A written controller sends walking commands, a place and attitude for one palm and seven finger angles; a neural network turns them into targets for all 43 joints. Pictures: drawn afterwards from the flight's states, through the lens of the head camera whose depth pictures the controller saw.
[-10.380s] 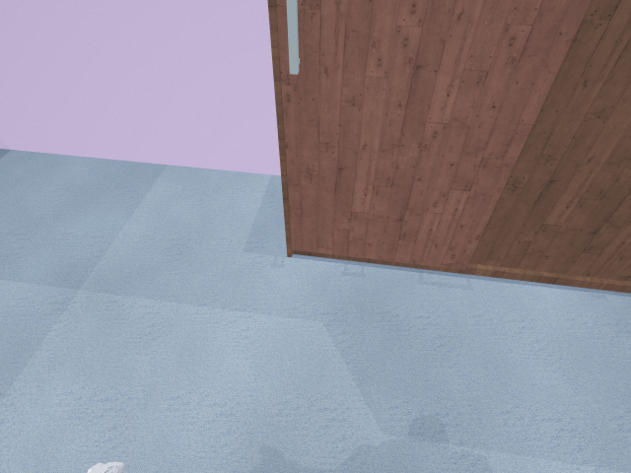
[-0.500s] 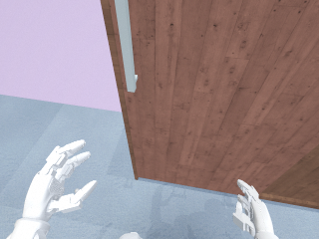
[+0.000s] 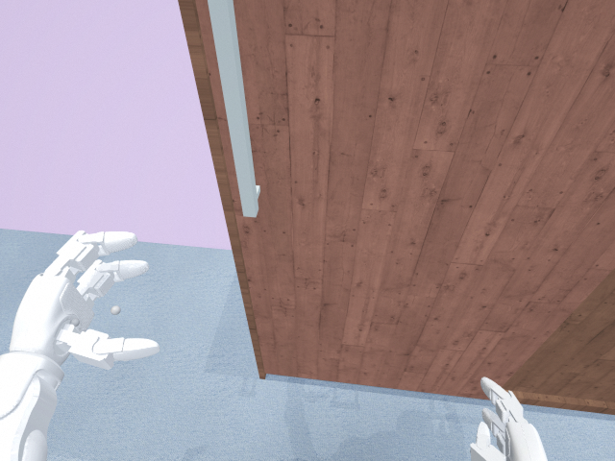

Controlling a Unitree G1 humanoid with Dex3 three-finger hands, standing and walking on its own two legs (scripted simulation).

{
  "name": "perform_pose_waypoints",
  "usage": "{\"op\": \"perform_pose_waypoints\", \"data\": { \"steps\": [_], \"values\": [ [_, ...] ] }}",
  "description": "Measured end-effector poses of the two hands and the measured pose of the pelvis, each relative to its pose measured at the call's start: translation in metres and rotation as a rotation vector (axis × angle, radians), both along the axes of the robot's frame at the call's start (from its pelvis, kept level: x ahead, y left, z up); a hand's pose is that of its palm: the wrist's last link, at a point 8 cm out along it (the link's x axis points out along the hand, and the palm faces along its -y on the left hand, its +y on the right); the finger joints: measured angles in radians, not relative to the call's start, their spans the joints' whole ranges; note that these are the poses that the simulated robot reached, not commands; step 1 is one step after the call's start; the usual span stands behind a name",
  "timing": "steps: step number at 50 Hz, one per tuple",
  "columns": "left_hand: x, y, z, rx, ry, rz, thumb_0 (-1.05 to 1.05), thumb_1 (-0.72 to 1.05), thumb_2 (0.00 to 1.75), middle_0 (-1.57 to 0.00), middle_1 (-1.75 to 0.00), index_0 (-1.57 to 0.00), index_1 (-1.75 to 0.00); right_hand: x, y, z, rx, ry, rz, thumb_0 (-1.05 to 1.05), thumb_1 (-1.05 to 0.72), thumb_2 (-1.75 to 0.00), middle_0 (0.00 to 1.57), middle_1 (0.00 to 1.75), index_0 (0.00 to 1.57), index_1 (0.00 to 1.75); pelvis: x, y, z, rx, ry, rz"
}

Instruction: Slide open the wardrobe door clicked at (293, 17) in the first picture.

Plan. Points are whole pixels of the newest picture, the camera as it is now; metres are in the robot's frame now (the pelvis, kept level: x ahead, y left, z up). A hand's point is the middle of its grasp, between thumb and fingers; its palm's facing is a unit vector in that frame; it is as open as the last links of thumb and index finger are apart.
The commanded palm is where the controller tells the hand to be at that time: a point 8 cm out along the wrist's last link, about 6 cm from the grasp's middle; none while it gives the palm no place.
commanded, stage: raise the hand with hooked fingers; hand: left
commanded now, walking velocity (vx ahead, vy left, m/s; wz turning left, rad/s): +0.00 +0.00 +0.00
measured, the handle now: (241, 112) +0.50 +0.14 +0.23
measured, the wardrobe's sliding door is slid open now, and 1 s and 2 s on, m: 0.00 0.00 0.00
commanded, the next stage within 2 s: move the hooked fingers beside the handle in 0.98 s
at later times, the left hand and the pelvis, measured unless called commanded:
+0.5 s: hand (49, 223) +0.27 +0.28 +0.23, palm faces +0.08 -0.99 -0.13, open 13.9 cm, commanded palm +0.23 +0.32 +0.23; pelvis -0.01 +0.00 +0.01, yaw +1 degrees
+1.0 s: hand (69, 222) +0.27 +0.27 +0.22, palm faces +0.07 -0.99 -0.11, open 14.0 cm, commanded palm +0.24 +0.31 +0.23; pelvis +0.00 -0.01 +0.01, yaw +0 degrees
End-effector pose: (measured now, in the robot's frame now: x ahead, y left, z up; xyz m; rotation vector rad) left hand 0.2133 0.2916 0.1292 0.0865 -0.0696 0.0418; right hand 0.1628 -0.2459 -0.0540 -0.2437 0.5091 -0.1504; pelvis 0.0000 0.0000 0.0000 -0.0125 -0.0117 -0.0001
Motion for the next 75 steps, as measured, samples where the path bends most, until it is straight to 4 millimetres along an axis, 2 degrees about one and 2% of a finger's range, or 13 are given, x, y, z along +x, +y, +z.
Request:
{"op": "perform_pose_waypoints", "data": {
  "steps": [8, 15, 20, 27, 31, 35, 39, 50, 58, 67, 75],
  "values": [
    [0.009, 0.017, 0.036, 0.012, -0.031, 0.009, -0.01, -0.38, 0.35, -0.29, -1.13, -0.3, -1.13, 0.025, 0.029, 0.015, 0.048, -0.072, 0.074, 0.01, -0.9, -0.89, 0.2, 0.3, 0.2, 0.3, -0.001, 0.002, 0.006, 0.001, -0.035, 0.005],
    [0.014, 0.03, 0.06, 0.022, -0.027, 0.029, -0.01, -0.47, 0.31, -0.3, -1.18, -0.3, -1.18, 0.028, 0.047, 0.012, 0.084, -0.045, 0.116, 0.01, -0.9, -0.89, 0.2, 0.3, 0.2, 0.3, -0.004, 0.002, 0.009, 0.002, -0.052, 0.013],
    [0.021, 0.037, 0.08, 0.035, -0.037, 0.033, -0.01, -0.49, 0.3, -0.3, -1.19, -0.3, -1.19, 0.023, 0.047, 0.007, 0.091, -0.01, 0.119, 0.01, -0.9, -0.89, 0.2, 0.3, 0.2, 0.3, -0.005, 0.001, 0.01, 0.004, -0.058, 0.015],
    [0.032, 0.043, 0.107, 0.046, -0.058, 0.025, -0.01, -0.5, 0.3, -0.3, -1.2, -0.3, -1.2, 0.016, 0.034, 0.003, 0.086, 0.02, 0.096, 0.01, -0.9, -0.89, 0.2, 0.3, 0.2, 0.3, -0.005, -0.002, 0.011, 0.007, -0.058, 0.015],
    [0.037, 0.043, 0.104, 0.03, -0.025, 0.011, -0.01, -0.5, 0.3, -0.3, -1.2, -0.3, -1.2, 0.013, 0.023, 0.003, 0.084, 0.023, 0.074, 0.01, -0.9, -0.89, 0.2, 0.3, 0.2, 0.3, -0.005, -0.003, 0.011, 0.009, -0.049, 0.009],
    [0.037, 0.035, 0.093, 0.02, -0.001, -0.003, -0.01, -0.5, 0.3, -0.3, -1.2, -0.3, -1.2, 0.011, 0.014, 0.004, 0.073, 0.02, 0.053, 0.01, -0.9, -0.89, 0.2, 0.3, 0.2, 0.3, -0.005, -0.004, 0.011, 0.009, -0.048, 0.002],
    [0.036, 0.028, 0.09, 0.018, -0.025, 0.004, -0.01, -0.5, 0.3, -0.3, -1.2, -0.3, -1.2, 0.012, 0.009, 0.006, 0.062, 0.012, 0.041, 0.01, -0.9, -0.89, 0.2, 0.3, 0.2, 0.3, -0.004, -0.006, 0.011, 0.009, -0.053, 0.0],
    [0.037, 0.028, 0.096, 0.028, -0.025, 0.026, -0.02, -0.5, 0.3, -0.3, -1.2, -0.3, -1.2, 0.018, 0.014, 0.005, 0.084, 0.0, 0.053, 0.01, -0.9, -0.89, 0.2, 0.3, 0.2, 0.3, -0.002, -0.011, 0.011, 0.011, -0.054, 0.005],
    [0.04, 0.025, 0.092, 0.019, -0.013, 0.022, -0.02, -0.5, 0.3, -0.3, -1.2, -0.3, -1.2, 0.022, 0.015, 0.003, 0.091, 0.003, 0.059, 0.01, -0.9, -0.89, 0.2, 0.3, 0.2, 0.3, -0.001, -0.012, 0.01, 0.011, -0.052, 0.008],
    [0.066, 0.016, 0.088, -0.002, 0.003, 0.01, -0.02, -0.5, 0.3, -0.3, -1.2, -0.31, -1.2, 0.019, 0.012, 0.001, 0.08, 0.026, 0.042, 0.01, -0.9, -0.89, 0.2, 0.3, 0.2, 0.3, -0.001, -0.012, 0.01, 0.012, -0.046, 0.011],
    [0.088, 0.005, 0.093, -0.008, -0.017, -0.022, -0.02, -0.5, 0.3, -0.3, -1.2, -0.3, -1.2, 0.01, 0.006, -0.002, 0.083, 0.047, 0.007, 0.01, -0.9, -0.89, 0.2, 0.3, 0.2, 0.3, 0.002, -0.011, 0.01, 0.015, -0.034, -0.004]
  ]
}}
